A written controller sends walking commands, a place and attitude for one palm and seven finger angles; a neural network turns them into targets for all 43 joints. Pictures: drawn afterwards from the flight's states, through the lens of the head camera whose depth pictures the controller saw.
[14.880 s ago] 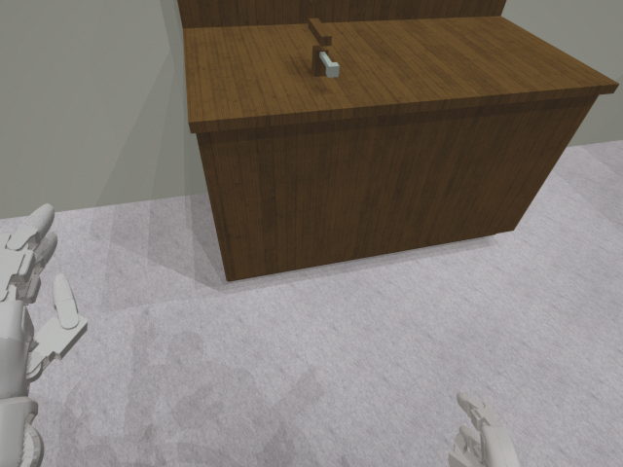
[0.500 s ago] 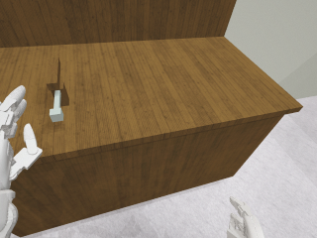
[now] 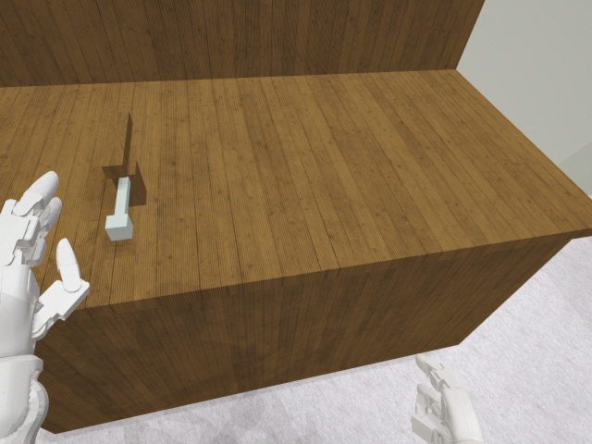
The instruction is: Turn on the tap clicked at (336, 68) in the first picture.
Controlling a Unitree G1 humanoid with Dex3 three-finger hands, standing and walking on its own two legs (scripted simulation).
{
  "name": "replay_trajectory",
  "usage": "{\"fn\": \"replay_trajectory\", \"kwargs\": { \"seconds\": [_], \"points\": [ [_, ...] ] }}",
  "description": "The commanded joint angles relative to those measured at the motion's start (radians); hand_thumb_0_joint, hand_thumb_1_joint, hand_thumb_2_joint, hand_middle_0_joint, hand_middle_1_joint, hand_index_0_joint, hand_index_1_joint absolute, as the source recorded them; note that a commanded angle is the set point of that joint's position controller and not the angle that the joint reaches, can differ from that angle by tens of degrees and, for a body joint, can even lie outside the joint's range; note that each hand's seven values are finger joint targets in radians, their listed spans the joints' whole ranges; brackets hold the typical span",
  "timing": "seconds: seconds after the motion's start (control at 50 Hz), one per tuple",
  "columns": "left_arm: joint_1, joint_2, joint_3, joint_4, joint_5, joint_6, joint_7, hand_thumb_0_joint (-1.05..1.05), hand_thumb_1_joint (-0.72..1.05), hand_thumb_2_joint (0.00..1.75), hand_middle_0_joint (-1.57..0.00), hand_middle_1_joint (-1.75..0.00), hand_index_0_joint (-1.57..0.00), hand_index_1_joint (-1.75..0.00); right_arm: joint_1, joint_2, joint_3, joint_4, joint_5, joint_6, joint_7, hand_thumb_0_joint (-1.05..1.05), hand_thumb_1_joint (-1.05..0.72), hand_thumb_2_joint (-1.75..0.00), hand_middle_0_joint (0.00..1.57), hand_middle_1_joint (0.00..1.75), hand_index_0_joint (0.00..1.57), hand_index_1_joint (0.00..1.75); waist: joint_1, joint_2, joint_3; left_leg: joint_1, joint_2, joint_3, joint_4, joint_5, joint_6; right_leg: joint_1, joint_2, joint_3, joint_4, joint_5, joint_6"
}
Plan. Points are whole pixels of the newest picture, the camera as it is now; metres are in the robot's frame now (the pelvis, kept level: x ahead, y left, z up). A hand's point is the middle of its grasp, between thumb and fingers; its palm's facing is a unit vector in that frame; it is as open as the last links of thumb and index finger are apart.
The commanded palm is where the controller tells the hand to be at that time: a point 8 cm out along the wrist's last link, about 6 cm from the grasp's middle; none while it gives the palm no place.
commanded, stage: come to a stop and stand still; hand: left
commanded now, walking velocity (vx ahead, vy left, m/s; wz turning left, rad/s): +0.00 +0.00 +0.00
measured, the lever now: (119, 227) +0.37 +0.30 +0.06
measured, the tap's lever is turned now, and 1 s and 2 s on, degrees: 0 0 0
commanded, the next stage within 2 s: look again from close up in 0.44 s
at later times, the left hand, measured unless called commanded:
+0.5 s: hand (103, 279) +0.23 +0.23 +0.15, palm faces +0.39 -0.86 -0.33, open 7.4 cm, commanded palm +0.18 +0.27 +0.17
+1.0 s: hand (66, 252) +0.24 +0.26 +0.18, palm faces +0.43 -0.79 -0.44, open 7.4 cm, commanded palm +0.15 +0.27 +0.17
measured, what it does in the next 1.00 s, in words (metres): stands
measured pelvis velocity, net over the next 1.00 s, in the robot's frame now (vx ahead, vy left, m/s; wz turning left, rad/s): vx -0.01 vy -0.02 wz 0.06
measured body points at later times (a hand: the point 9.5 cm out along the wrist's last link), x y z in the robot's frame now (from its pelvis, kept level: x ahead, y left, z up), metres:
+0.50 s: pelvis +0.02 -0.02 +0.00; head +0.04 +0.00 +0.45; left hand +0.20 +0.28 +0.17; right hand +0.21 -0.23 -0.07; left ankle +0.01 +0.06 -0.74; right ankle +0.03 -0.13 -0.74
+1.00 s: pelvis -0.01 -0.02 +0.00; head +0.01 +0.00 +0.44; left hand +0.21 +0.30 +0.21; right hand +0.18 -0.22 -0.08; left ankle +0.01 +0.06 -0.74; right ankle +0.03 -0.13 -0.74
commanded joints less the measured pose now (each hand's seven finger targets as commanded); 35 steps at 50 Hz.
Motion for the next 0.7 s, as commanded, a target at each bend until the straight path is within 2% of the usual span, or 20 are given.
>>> {"fn": "replay_trajectory", "kwargs": {
  "seconds": [0.0, 0.02, 0.06, 0.1, 0.12, 0.24, 0.3, 0.32, 0.38, 0.4, 0.42, 0.48, 0.5, 0.52, 0.54, 0.58, 0.6, 0.62, 0.68],
  "points": [
    [-0.06, 0.215, 0.135, -0.309, -0.016, -0.074, 0.021, 0.0, 0.9, 0.9, -0.2, -0.3, -0.2, -0.3, -0.089, -0.137, -0.064, -0.16, 0.003, -0.043, -0.02, 0.0, -0.9, -0.9, 0.2, 0.3, 0.2, 0.3, -0.004, 0.102, -0.183, -0.001, 0.107, -0.093, -0.077, 0.195, -0.092, 0.131, -0.032, 0.026, 0.005, 0.207, -0.029],
    [-0.043, 0.197, 0.125, -0.309, -0.022, -0.073, 0.021, 0.0, 0.9, 0.9, -0.2, -0.3, -0.2, -0.3, -0.082, -0.134, -0.064, -0.162, 0.004, -0.038, -0.021, 0.0, -0.9, -0.9, 0.2, 0.3, 0.2, 0.3, -0.005, 0.095, -0.193, 0.0, 0.107, -0.089, -0.064, 0.222, -0.092, 0.142, -0.041, 0.023, 0.007, 0.229, -0.03],
    [-0.026, 0.197, 0.129, -0.322, -0.029, -0.072, 0.022, 0.0, 0.9, 0.9, -0.2, -0.3, -0.2, -0.3, -0.078, -0.138, -0.068, -0.164, 0.006, -0.032, -0.022, 0.0, -0.9, -0.9, 0.2, 0.3, 0.2, 0.3, -0.007, 0.111, -0.202, 0.017, 0.102, -0.088, -0.053, 0.256, -0.096, 0.135, -0.042, 0.034, 0.009, 0.251, -0.033],
    [0.008, 0.223, 0.156, -0.341, -0.031, -0.072, 0.026, 0.0, 0.9, 0.9, -0.2, -0.3, -0.2, -0.3, -0.089, -0.14, -0.07, -0.163, 0.008, -0.029, -0.023, 0.0, -0.9, -0.9, 0.2, 0.3, 0.2, 0.3, -0.007, 0.134, -0.227, 0.041, 0.106, -0.086, -0.032, 0.306, -0.094, 0.14, -0.045, 0.03, 0.02, 0.286, -0.034],
    [0.024, 0.199, 0.141, -0.322, -0.035, -0.068, 0.026, 0.0, 0.9, 0.9, -0.2, -0.3, -0.2, -0.3, -0.077, -0.137, -0.07, -0.163, 0.009, -0.023, -0.024, 0.0, -0.9, -0.9, 0.2, 0.3, 0.2, 0.3, -0.009, 0.107, -0.227, 0.041, 0.112, -0.089, -0.027, 0.336, -0.097, 0.146, -0.049, 0.021, 0.025, 0.301, -0.034],
    [0.037, 0.18, 0.121, -0.287, -0.042, -0.051, 0.027, 0.0, 0.9, 0.9, -0.2, -0.3, -0.2, -0.3, -0.077, -0.15, -0.079, -0.161, 0.017, -0.004, -0.031, 0.0, -0.9, -0.9, 0.2, 0.3, 0.2, 0.3, -0.015, 0.081, -0.202, 0.043, 0.119, -0.091, -0.024, 0.324, -0.095, 0.12, -0.058, 0.036, 0.018, 0.302, -0.034],
    [0.025, 0.198, 0.13, -0.293, -0.044, -0.047, 0.031, 0.0, 0.9, 0.9, -0.2, -0.3, -0.2, -0.3, -0.095, -0.151, -0.076, -0.16, 0.018, -0.002, -0.036, 0.0, -0.9, -0.9, 0.2, 0.3, 0.2, 0.3, -0.014, 0.097, -0.188, 0.036, 0.119, -0.092, -0.031, 0.283, -0.083, 0.109, -0.062, 0.04, 0.009, 0.277, -0.031],
    [0.018, 0.181, 0.113, -0.291, -0.043, -0.047, 0.031, 0.0, 0.9, 0.9, -0.2, -0.3, -0.2, -0.3, -0.084, -0.149, -0.075, -0.157, 0.016, 0.002, -0.037, 0.0, -0.9, -0.9, 0.2, 0.3, 0.2, 0.3, -0.016, 0.084, -0.193, 0.032, 0.12, -0.092, -0.031, 0.273, -0.079, 0.116, -0.064, 0.035, 0.01, 0.27, -0.031],
    [-0.002, 0.188, 0.111, -0.304, -0.042, -0.047, 0.034, 0.0, 0.9, 0.9, -0.2, -0.3, -0.2, -0.3, -0.085, -0.151, -0.078, -0.161, 0.017, 0.002, -0.038, 0.0, -0.9, -0.9, 0.2, 0.3, 0.2, 0.3, -0.014, 0.075, -0.179, 0.02, 0.117, -0.099, -0.043, 0.222, -0.075, 0.11, -0.064, 0.05, 0.0, 0.234, -0.031],
    [0.006, 0.216, 0.139, -0.315, -0.042, -0.045, 0.037, 0.0, 0.9, 0.9, -0.2, -0.3, -0.2, -0.3, -0.1, -0.15, -0.076, -0.159, 0.018, 0.001, -0.04, 0.0, -0.9, -0.9, 0.2, 0.3, 0.2, 0.3, -0.012, 0.083, -0.185, 0.027, 0.118, -0.098, -0.04, 0.228, -0.073, 0.109, -0.066, 0.046, 0.002, 0.239, -0.032],
    [0.005, 0.187, 0.113, -0.307, -0.044, -0.045, 0.036, 0.0, 0.9, 0.9, -0.2, -0.3, -0.2, -0.3, -0.092, -0.147, -0.072, -0.16, 0.015, 0.004, -0.039, 0.0, -0.9, -0.9, 0.2, 0.3, 0.2, 0.3, -0.014, 0.085, -0.181, 0.015, 0.119, -0.102, -0.046, 0.21, -0.071, 0.116, -0.068, 0.042, 0.0, 0.219, -0.032],
    [0.005, 0.194, 0.12, -0.304, -0.044, -0.046, 0.036, 0.0, 0.9, 0.9, -0.2, -0.3, -0.2, -0.3, -0.088, -0.149, -0.076, -0.162, 0.017, 0.003, -0.039, 0.0, -0.9, -0.9, 0.2, 0.3, 0.2, 0.3, -0.013, 0.081, -0.17, 0.002, 0.117, -0.104, -0.055, 0.165, -0.068, 0.113, -0.068, 0.056, -0.011, 0.193, -0.033],
    [0.022, 0.215, 0.143, -0.304, -0.044, -0.043, 0.038, 0.0, 0.9, 0.9, -0.2, -0.3, -0.2, -0.3, -0.102, -0.147, -0.074, -0.158, 0.018, 0.002, -0.04, 0.0, -0.9, -0.9, 0.2, 0.3, 0.2, 0.3, -0.012, 0.089, -0.171, 0.006, 0.118, -0.101, -0.052, 0.167, -0.066, 0.108, -0.069, 0.05, -0.012, 0.196, -0.032],
    [0.015, 0.179, 0.109, -0.292, -0.046, -0.043, 0.035, 0.0, 0.9, 0.9, -0.2, -0.3, -0.2, -0.3, -0.09, -0.147, -0.07, -0.157, 0.015, 0.005, -0.039, 0.0, -0.9, -0.9, 0.2, 0.3, 0.2, 0.3, -0.015, 0.087, -0.161, -0.01, 0.117, -0.107, -0.063, 0.143, -0.068, 0.109, -0.068, 0.044, -0.013, 0.166, -0.032],
    [0.0, 0.191, 0.116, -0.304, -0.043, -0.044, 0.036, 0.0, 0.9, 0.9, -0.2, -0.3, -0.2, -0.3, -0.09, -0.148, -0.075, -0.16, 0.017, 0.004, -0.039, 0.0, -0.9, -0.9, 0.2, 0.3, 0.2, 0.3, -0.014, 0.103, -0.157, -0.014, 0.119, -0.109, -0.07, 0.134, -0.069, 0.11, -0.065, 0.047, -0.011, 0.158, -0.032],
    [0.008, 0.185, 0.114, -0.28, -0.043, -0.044, 0.035, 0.0, 0.9, 0.9, -0.2, -0.3, -0.2, -0.3, -0.084, -0.147, -0.075, -0.157, 0.017, 0.005, -0.038, 0.0, -0.9, -0.9, 0.2, 0.3, 0.2, 0.3, -0.015, 0.093, -0.144, -0.027, 0.12, -0.111, -0.083, 0.093, -0.065, 0.103, -0.061, 0.048, -0.023, 0.13, -0.029],
    [0.025, 0.2, 0.13, -0.278, -0.043, -0.039, 0.036, 0.0, 0.9, 0.9, -0.2, -0.3, -0.2, -0.3, -0.098, -0.147, -0.073, -0.156, 0.019, 0.003, -0.039, 0.0, -0.9, -0.9, 0.2, 0.3, 0.2, 0.3, -0.013, 0.084, -0.146, -0.019, 0.12, -0.11, -0.079, 0.095, -0.063, 0.097, -0.061, 0.048, -0.025, 0.131, -0.03],
    [0.018, 0.175, 0.106, -0.269, -0.045, -0.04, 0.034, 0.0, 0.9, 0.9, -0.2, -0.3, -0.2, -0.3, -0.087, -0.147, -0.07, -0.155, 0.015, 0.007, -0.039, 0.0, -0.9, -0.9, 0.2, 0.3, 0.2, 0.3, -0.016, 0.076, -0.144, -0.03, 0.121, -0.112, -0.084, 0.08, -0.062, 0.101, -0.063, 0.041, -0.026, 0.116, -0.028],
    [-0.004, 0.178, 0.104, -0.266, -0.041, -0.039, 0.033, 0.0, 0.9, 0.9, -0.2, -0.3, -0.2, -0.3, -0.084, -0.148, -0.075, -0.156, 0.018, 0.006, -0.038, 0.0, -0.9, -0.9, 0.2, 0.3, 0.2, 0.3, -0.016, 0.067, -0.128, -0.04, 0.122, -0.114, -0.097, 0.03, -0.06, 0.088, -0.061, 0.054, -0.041, 0.081, -0.027]
  ]
}}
